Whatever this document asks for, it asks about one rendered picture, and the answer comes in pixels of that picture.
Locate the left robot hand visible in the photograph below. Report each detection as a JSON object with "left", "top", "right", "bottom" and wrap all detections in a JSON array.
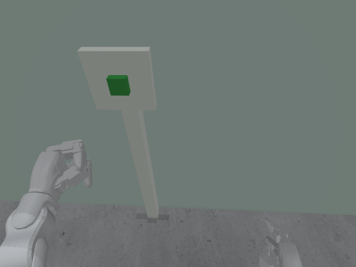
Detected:
[{"left": 28, "top": 139, "right": 92, "bottom": 202}]

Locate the robot left forearm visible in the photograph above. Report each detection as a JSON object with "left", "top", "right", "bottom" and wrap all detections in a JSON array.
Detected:
[{"left": 0, "top": 192, "right": 59, "bottom": 267}]

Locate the button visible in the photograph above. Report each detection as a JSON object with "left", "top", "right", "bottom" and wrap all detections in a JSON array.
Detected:
[{"left": 106, "top": 75, "right": 131, "bottom": 96}]

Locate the panel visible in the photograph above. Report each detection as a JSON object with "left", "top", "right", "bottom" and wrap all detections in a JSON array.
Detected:
[{"left": 77, "top": 47, "right": 159, "bottom": 218}]

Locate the right robot hand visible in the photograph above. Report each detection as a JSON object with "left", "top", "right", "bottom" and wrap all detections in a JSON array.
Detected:
[{"left": 259, "top": 218, "right": 303, "bottom": 267}]

